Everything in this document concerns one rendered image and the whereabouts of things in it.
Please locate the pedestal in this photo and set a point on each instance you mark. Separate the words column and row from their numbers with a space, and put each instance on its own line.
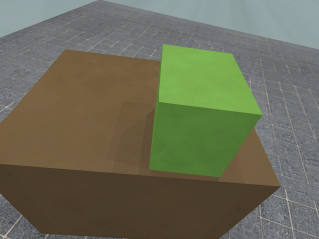
column 75, row 157

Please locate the carton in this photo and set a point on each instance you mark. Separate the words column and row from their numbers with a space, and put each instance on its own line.
column 204, row 112

